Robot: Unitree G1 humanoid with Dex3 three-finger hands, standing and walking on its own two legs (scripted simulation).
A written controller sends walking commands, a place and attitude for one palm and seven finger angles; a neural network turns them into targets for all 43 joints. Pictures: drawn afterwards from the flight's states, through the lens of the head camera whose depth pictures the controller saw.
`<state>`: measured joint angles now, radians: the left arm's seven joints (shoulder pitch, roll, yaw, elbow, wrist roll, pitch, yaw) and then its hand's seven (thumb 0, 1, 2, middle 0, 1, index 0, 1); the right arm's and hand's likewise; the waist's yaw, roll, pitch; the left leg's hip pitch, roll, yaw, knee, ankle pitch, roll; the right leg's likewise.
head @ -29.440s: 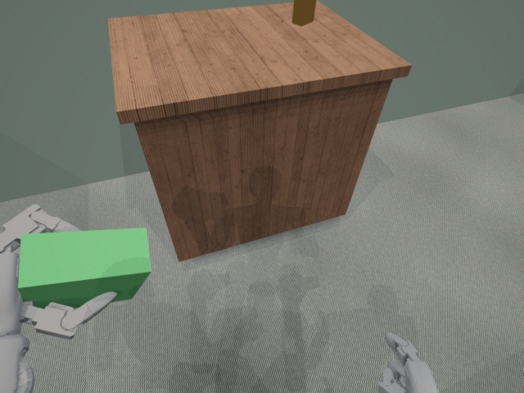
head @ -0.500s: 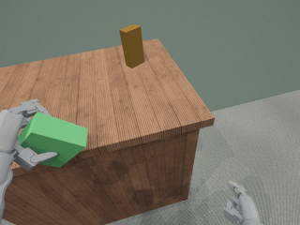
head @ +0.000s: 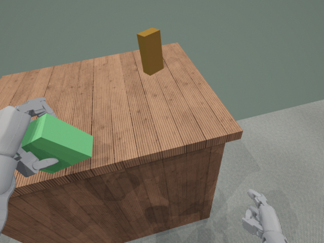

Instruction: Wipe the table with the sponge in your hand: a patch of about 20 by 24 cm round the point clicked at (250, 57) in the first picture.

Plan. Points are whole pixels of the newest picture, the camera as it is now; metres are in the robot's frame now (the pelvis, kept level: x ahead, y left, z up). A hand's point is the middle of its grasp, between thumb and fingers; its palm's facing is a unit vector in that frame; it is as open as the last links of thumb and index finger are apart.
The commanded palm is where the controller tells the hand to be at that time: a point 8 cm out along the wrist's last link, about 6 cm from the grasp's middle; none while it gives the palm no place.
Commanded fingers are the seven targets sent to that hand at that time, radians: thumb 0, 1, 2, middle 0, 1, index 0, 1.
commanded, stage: turn the palm down, sponge in hand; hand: left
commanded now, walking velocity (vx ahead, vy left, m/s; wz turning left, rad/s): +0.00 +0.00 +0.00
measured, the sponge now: (57, 149) +0.24 +0.27 +0.16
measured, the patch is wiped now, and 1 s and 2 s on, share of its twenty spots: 0.00 0.00 0.00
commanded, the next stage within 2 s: move the sponge above the wiping area in 1.06 s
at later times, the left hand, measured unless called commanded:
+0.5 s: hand (9, 128) +0.22 +0.31 +0.24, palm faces +0.29 -0.10 -0.95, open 9.8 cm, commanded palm +0.16 +0.30 +0.31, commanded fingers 0.00 0.10 1.30 -1.20 -1.60 -1.20 -1.60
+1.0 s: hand (24, 134) +0.22 +0.28 +0.23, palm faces +0.26 -0.05 -0.97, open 9.8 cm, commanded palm +0.16 +0.28 +0.31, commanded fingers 0.00 0.10 1.30 -1.20 -1.60 -1.20 -1.60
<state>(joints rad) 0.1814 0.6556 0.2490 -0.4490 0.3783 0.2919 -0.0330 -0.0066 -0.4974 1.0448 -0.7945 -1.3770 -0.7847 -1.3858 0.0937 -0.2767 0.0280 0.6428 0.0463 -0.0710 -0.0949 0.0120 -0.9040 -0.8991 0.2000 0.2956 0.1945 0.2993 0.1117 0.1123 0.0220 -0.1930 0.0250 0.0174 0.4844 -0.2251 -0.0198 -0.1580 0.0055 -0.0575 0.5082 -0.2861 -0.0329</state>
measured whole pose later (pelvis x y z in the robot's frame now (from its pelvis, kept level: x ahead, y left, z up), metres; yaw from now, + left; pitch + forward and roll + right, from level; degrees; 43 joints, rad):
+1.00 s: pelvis -0.03 +0.00 +0.00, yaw +0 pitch -6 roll +1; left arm -0.04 0.67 0.09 -0.36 0.71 0.43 -0.17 0.00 -0.50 1.05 -0.80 -1.38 -0.79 -1.39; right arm -0.03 -0.29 0.07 0.68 0.05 0.02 -0.05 0.01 -0.90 -0.90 0.20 0.30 0.20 0.30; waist 0.15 0.15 0.03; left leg -0.16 0.02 0.02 0.42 -0.15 -0.02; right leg -0.14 0.01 -0.05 0.47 -0.23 -0.04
